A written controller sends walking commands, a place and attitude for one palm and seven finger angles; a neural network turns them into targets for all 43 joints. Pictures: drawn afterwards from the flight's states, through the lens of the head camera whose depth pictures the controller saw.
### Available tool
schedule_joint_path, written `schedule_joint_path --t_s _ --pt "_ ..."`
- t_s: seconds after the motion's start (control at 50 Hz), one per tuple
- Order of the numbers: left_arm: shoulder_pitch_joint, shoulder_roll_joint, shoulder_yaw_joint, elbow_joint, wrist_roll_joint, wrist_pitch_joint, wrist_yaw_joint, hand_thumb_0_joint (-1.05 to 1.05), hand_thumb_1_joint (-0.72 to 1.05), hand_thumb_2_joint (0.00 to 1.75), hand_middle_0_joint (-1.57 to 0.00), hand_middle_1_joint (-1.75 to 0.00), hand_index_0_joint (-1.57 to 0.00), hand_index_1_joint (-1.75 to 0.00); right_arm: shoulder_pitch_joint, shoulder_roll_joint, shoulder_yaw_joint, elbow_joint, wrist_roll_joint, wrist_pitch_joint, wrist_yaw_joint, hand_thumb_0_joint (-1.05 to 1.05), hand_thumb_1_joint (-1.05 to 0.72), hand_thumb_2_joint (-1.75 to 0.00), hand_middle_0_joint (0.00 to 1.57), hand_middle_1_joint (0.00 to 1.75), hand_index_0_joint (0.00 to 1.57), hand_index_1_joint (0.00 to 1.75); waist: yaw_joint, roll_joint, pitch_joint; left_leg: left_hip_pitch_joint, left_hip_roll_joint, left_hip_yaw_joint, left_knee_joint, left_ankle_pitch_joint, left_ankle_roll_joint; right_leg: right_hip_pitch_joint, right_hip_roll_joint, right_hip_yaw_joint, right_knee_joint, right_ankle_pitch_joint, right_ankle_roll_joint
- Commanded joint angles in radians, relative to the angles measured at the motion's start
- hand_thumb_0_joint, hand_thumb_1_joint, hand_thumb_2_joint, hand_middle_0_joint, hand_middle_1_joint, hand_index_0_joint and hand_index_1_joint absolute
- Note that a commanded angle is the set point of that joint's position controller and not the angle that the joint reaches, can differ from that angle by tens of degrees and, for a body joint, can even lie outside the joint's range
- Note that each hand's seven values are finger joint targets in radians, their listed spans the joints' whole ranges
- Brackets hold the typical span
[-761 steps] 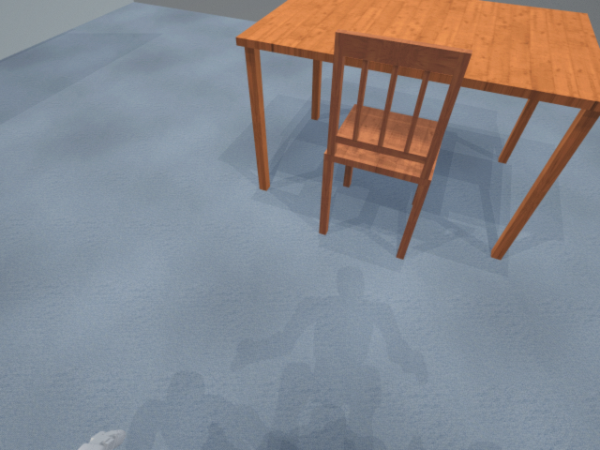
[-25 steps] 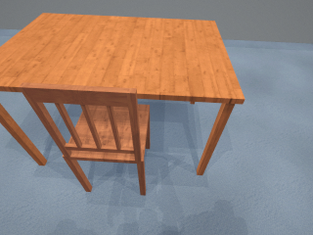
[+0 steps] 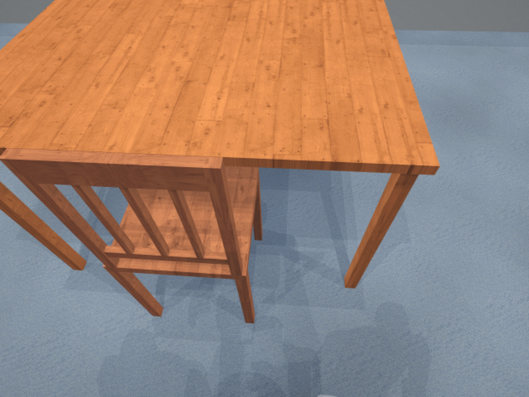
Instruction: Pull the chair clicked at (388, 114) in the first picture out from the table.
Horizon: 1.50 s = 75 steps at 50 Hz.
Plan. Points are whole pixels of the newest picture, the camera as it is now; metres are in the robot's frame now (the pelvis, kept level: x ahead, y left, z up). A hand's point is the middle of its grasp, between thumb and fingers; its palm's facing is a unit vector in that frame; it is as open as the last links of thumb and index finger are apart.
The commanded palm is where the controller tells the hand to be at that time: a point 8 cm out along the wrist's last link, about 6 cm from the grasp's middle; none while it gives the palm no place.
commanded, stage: come to a stop and stand still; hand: left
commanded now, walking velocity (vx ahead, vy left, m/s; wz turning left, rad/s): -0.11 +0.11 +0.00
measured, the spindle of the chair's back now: (148, 223) +0.45 +0.27 -0.10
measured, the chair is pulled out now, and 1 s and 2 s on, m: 0.00 0.00 0.00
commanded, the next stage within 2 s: look again from close up in 0.68 s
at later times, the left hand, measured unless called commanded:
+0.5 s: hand out of the picture -0.04 +0.18 -0.16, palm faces +0.02 -0.98 -0.21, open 7.3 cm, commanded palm none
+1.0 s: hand out of the picture +0.01 +0.20 -0.16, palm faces -0.04 -0.97 -0.23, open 7.4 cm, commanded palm none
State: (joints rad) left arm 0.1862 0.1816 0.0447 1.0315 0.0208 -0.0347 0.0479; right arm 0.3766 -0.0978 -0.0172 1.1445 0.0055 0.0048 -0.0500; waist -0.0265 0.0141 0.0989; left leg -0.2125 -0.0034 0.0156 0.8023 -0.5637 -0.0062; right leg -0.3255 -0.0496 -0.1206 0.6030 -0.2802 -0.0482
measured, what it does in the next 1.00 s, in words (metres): steps on the spot: left foot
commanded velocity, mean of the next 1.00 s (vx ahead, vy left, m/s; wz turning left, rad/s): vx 0.00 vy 0.01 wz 0.00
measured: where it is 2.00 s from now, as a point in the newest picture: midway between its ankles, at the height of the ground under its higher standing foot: outside the picture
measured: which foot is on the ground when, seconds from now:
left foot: up 0.00-0.14, down 0.16-1.00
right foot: down 0.00-1.00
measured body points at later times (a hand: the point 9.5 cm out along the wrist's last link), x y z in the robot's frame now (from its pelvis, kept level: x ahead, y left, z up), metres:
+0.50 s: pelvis -0.03 +0.01 +0.01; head -0.01 -0.01 +0.46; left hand -0.03 +0.23 -0.14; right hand +0.03 -0.22 -0.15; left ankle -0.01 +0.13 -0.73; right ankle -0.03 -0.10 -0.73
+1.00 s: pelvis -0.03 +0.01 +0.01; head -0.03 +0.01 +0.46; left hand +0.02 +0.25 -0.14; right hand -0.05 -0.20 -0.16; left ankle -0.01 +0.13 -0.73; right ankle -0.03 -0.10 -0.73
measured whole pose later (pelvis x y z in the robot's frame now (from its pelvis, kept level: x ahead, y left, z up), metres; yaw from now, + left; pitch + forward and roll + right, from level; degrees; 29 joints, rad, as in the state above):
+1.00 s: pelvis -0.03 +0.01 +0.01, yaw -2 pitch -1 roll +1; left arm 0.27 0.18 -0.01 1.03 0.01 -0.02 0.04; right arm 0.33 -0.15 0.02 1.08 -0.02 -0.01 -0.01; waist -0.02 0.01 0.01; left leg -0.21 0.02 0.09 0.47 -0.24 0.01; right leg -0.21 -0.01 -0.02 0.50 -0.27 -0.01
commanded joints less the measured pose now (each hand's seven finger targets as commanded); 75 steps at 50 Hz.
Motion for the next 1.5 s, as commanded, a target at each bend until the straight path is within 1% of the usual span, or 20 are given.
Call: schedule_joint_path --t_s 0.0,0.06,0.1,0.12,0.16,0.18,0.2,0.26,0.34,0.38,0.4,0.46,0.48,0.5,0.52,0.54,0.58,0.7,0.96,1.48 --pt "0.111 0.106 0.019 -0.018 0.007 0.023 0.008 0.00 0.90 0.90 -0.20 -0.30 -0.20 -0.30 0.061 -0.018 -0.017 -0.042 -0.005 0.002 0.007 0.00 -0.90 -0.90 0.20 0.30 0.20 0.30 0.035 -0.184 -0.127 -0.111 0.023 0.012 0.031 0.018 -0.009 0.161 -0.269 0.219 -0.161 0.782 -0.178" --pt "0.086 0.123 0.027 -0.034 0.006 0.031 0.002 0.00 0.90 0.90 -0.20 -0.30 -0.20 -0.30 0.052 -0.016 -0.020 -0.045 -0.011 0.006 0.017 0.00 -0.90 -0.90 0.20 0.30 0.20 0.30 0.026 -0.151 -0.128 -0.023 0.006 0.068 -0.116 0.171 -0.022 0.076 -0.229 0.209 -0.176 0.514 -0.142" --pt "0.055 0.126 0.030 -0.047 -0.003 0.041 -0.003 0.00 0.90 0.90 -0.20 -0.30 -0.20 -0.30 0.073 -0.033 -0.021 -0.046 -0.014 0.005 0.019 0.00 -0.90 -0.90 0.20 0.30 0.20 0.30 -0.001 -0.157 -0.109 0.084 0.011 0.081 -0.286 0.313 -0.019 -0.019 -0.191 0.195 -0.158 0.310 -0.091" --pt "0.046 0.108 0.028 -0.057 -0.006 0.048 -0.006 0.00 0.90 0.90 -0.20 -0.30 -0.20 -0.30 0.077 -0.055 -0.024 -0.048 -0.015 0.000 0.019 0.00 -0.90 -0.90 0.20 0.30 0.20 0.30 -0.006 -0.108 -0.087 0.118 0.037 0.057 -0.357 0.352 -0.011 -0.061 -0.147 0.175 -0.125 0.191 -0.057" --pt "0.065 0.026 0.016 -0.085 -0.010 0.062 -0.011 0.00 0.90 0.90 -0.20 -0.30 -0.20 -0.30 0.003 -0.152 -0.036 -0.102 -0.030 -0.014 0.016 0.00 -0.90 -0.90 0.20 0.30 0.20 0.30 0.027 0.212 -0.029 -0.063 0.281 -0.218 -0.541 0.448 0.103 -0.036 0.000 0.063 0.030 -0.124 0.029" --pt "0.058 0.028 0.016 -0.085 -0.008 0.063 -0.009 0.00 0.90 0.90 -0.20 -0.30 -0.20 -0.30 -0.075 -0.168 -0.031 -0.127 -0.037 -0.011 0.017 0.00 -0.90 -0.90 0.20 0.30 0.20 0.30 0.040 0.186 0.001 -0.177 0.313 -0.234 -0.575 0.406 0.151 0.029 0.011 0.071 0.105 -0.180 0.034" --pt "0.048 0.026 0.013 -0.071 0.002 0.070 -0.008 0.00 0.90 0.90 -0.20 -0.30 -0.20 -0.30 -0.127 -0.151 -0.027 -0.138 -0.036 -0.019 0.014 0.00 -0.90 -0.90 0.20 0.30 0.20 0.30 0.046 0.228 0.026 -0.201 0.290 -0.218 -0.607 0.401 0.156 0.041 -0.003 0.091 0.167 -0.185 0.032" --pt "0.105 0.014 0.001 -0.043 0.006 0.067 -0.018 0.00 0.90 0.90 -0.20 -0.30 -0.20 -0.30 -0.161 -0.150 -0.020 -0.152 -0.034 -0.021 0.008 0.00 -0.90 -0.90 0.20 0.30 0.20 0.30 0.065 0.142 0.010 -0.140 0.242 -0.139 -0.561 0.447 0.150 0.028 -0.003 0.105 0.161 -0.131 0.034" --pt "0.157 0.017 -0.011 -0.018 0.002 0.040 -0.018 0.00 0.90 0.90 -0.20 -0.30 -0.20 -0.30 -0.133 -0.174 -0.025 -0.150 -0.025 -0.021 0.011 0.00 -0.90 -0.90 0.20 0.30 0.20 0.30 0.062 0.048 -0.053 -0.013 0.177 -0.091 -0.446 0.475 0.109 0.096 -0.010 0.112 -0.155 0.031 0.049" --pt "0.153 0.063 -0.015 -0.010 0.002 0.020 -0.014 0.00 0.90 0.90 -0.20 -0.30 -0.20 -0.30 -0.112 -0.142 -0.020 -0.146 -0.013 -0.023 0.015 0.00 -0.90 -0.90 0.20 0.30 0.20 0.30 0.030 -0.068 -0.073 0.014 0.105 -0.031 -0.384 0.459 0.047 0.104 -0.086 0.229 -0.222 0.232 0.018" --pt "0.149 0.077 -0.019 -0.008 -0.001 0.017 -0.015 0.00 0.90 0.90 -0.20 -0.30 -0.20 -0.30 -0.102 -0.138 -0.017 -0.142 -0.013 -0.026 0.019 0.00 -0.90 -0.90 0.20 0.30 0.20 0.30 0.019 -0.058 -0.095 0.047 0.089 -0.022 -0.390 0.449 0.036 0.095 -0.114 0.228 -0.211 0.284 0.005" --pt "0.130 0.068 -0.024 0.000 -0.003 0.011 -0.015 0.00 0.90 0.90 -0.20 -0.30 -0.20 -0.30 -0.097 -0.136 -0.017 -0.117 -0.016 -0.013 0.021 0.00 -0.90 -0.90 0.20 0.30 0.20 0.30 0.010 -0.166 -0.085 0.086 0.088 -0.003 -0.389 0.389 0.021 0.049 -0.097 0.229 -0.249 0.186 -0.002" --pt "0.131 0.064 -0.026 0.003 -0.005 0.011 -0.015 0.00 0.90 0.90 -0.20 -0.30 -0.20 -0.30 -0.099 -0.137 -0.014 -0.110 -0.016 -0.013 0.022 0.00 -0.90 -0.90 0.20 0.30 0.20 0.30 0.011 -0.141 -0.069 0.085 0.087 -0.003 -0.398 0.383 0.019 0.031 -0.095 0.231 -0.260 0.148 -0.002" --pt "0.229 0.082 -0.020 0.029 0.009 -0.007 0.026 0.00 0.90 0.90 -0.20 -0.30 -0.20 -0.30 -0.160 -0.201 -0.024 -0.171 -0.011 -0.024 0.032 0.00 -0.90 -0.90 0.20 0.30 0.20 0.30 0.044 -0.144 -0.090 0.026 0.112 0.005 -0.230 0.411 -0.001 0.096 -0.116 0.286 -0.231 0.484 0.030" --pt "0.164 0.129 -0.021 -0.024 0.000 -0.014 0.021 0.00 0.90 0.90 -0.20 -0.30 -0.20 -0.30 -0.121 -0.141 -0.016 -0.197 -0.011 -0.013 0.041 0.00 -0.90 -0.90 0.20 0.30 0.20 0.30 0.000 -0.151 -0.149 -0.010 0.064 0.010 -0.249 0.227 0.002 0.107 -0.158 0.304 -0.257 0.232 -0.002" --pt "0.150 0.121 -0.022 -0.036 0.001 -0.012 0.014 0.00 0.90 0.90 -0.20 -0.30 -0.20 -0.30 -0.125 -0.138 -0.012 -0.189 -0.015 -0.012 0.042 0.00 -0.90 -0.90 0.20 0.30 0.20 0.30 0.006 -0.082 -0.104 0.003 0.053 0.017 -0.269 0.231 0.003 0.045 -0.150 0.314 -0.272 0.065 -0.026" --pt "0.137 0.127 -0.023 -0.047 -0.004 -0.017 0.007 0.00 0.90 0.90 -0.20 -0.30 -0.20 -0.30 -0.089 -0.144 -0.012 -0.178 -0.022 -0.015 0.046 0.00 -0.90 -0.90 0.20 0.30 0.20 0.30 -0.013 0.031 -0.078 0.034 0.060 0.011 -0.301 0.301 0.011 -0.017 -0.109 0.276 -0.266 -0.041 -0.036" --pt "0.151 0.096 -0.034 -0.036 -0.005 -0.002 -0.004 0.00 0.90 0.90 -0.20 -0.30 -0.20 -0.30 -0.059 -0.164 -0.001 -0.165 -0.022 -0.023 0.040 0.00 -0.90 -0.90 0.20 0.30 0.20 0.30 0.010 -0.041 0.031 -0.060 0.087 -0.035 -0.400 0.273 0.033 -0.016 -0.042 0.223 -0.247 -0.126 -0.010" --pt "0.140 0.098 -0.037 -0.025 -0.011 0.007 -0.010 0.00 0.90 0.90 -0.20 -0.30 -0.20 -0.30 -0.032 -0.157 0.015 -0.101 -0.021 -0.036 0.032 0.00 -0.90 -0.90 0.20 0.30 0.20 0.30 0.033 -0.033 -0.029 -0.048 0.104 -0.040 -0.447 0.337 0.037 0.098 -0.040 0.191 -0.215 0.031 0.005" --pt "0.162 0.087 -0.042 0.045 -0.007 0.004 -0.009 0.00 0.90 0.90 -0.20 -0.30 -0.20 -0.30 -0.092 -0.170 0.011 -0.051 -0.014 -0.039 0.021 0.00 -0.90 -0.90 0.20 0.30 0.20 0.30 0.029 -0.030 -0.044 0.056 0.114 -0.021 -0.434 0.481 0.038 0.106 -0.056 0.192 -0.220 0.215 0.021"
